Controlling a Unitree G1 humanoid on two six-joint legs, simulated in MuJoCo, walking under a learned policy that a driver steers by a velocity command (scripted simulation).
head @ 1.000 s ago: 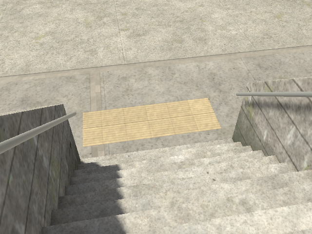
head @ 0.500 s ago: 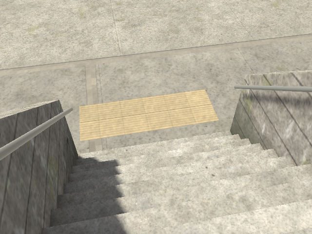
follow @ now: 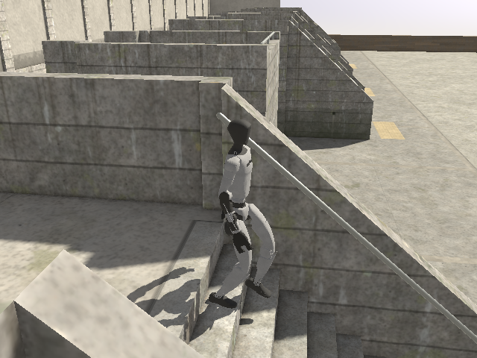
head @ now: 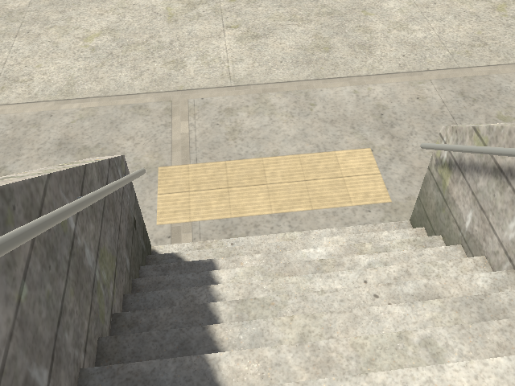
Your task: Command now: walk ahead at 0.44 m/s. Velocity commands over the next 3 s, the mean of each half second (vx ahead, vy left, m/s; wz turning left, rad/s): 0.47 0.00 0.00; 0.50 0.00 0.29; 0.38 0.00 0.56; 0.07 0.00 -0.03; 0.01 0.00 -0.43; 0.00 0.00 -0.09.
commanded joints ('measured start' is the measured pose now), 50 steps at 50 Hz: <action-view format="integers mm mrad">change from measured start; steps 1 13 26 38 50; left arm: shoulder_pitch -106 -148 -425 180 9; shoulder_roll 77 160 85 403 60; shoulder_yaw -24 65 -41 107 -80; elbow -88 -156 -225 -59 -1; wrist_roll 38 -117 46 -2 30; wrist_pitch -29 33 72 69 -74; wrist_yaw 3 -15 -101 -134 -14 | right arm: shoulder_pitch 92 328 447 440 140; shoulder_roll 23 -191 -5 -38 -19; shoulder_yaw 25 -50 99 39 64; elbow -38 131 178 123 27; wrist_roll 18 132 -54 73 -4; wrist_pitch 10 31 -54 -16 -13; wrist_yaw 43 27 -37 123 81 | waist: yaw -67 -92 -147 48 -101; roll -72 84 130 -182 -68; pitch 117 -24 299 -231 126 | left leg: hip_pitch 423 743 -61 -660 -140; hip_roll -38 495 93 -126 59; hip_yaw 136 -353 -57 -4 -36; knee -76 -360 -123 1359 117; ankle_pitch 371 -166 -736 -919 510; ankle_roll -56 282 104 -70 -25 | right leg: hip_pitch -653 -1108 -528 907 -325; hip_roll -83 -13 -137 -449 -269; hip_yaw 38 228 126 242 38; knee -118 1248 -30 -129 -257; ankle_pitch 24 24 1238 1508 394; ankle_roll -102 -55 -3 -284 -146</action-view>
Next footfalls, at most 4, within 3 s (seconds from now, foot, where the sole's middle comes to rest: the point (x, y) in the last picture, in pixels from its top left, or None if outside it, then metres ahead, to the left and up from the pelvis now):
0.16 left None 0.12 0.09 -0.94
0.70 right None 0.39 -0.16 -1.14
1.28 left None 0.62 0.13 -1.35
1.70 right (300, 371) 0.88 -0.06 -1.55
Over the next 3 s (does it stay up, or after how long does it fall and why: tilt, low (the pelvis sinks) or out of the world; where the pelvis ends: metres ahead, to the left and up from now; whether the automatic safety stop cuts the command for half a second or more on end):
stays up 0.66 0.27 -0.66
